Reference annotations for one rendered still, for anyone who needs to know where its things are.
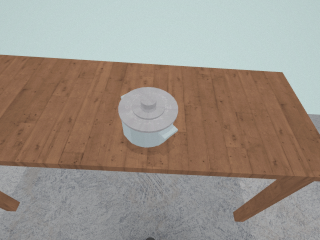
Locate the lid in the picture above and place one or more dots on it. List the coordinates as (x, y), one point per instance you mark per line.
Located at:
(148, 120)

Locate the knob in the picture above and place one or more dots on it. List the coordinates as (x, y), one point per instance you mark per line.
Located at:
(148, 101)

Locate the pot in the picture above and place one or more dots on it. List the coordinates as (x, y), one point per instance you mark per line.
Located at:
(148, 140)

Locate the table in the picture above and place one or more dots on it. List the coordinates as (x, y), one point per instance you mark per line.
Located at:
(63, 113)

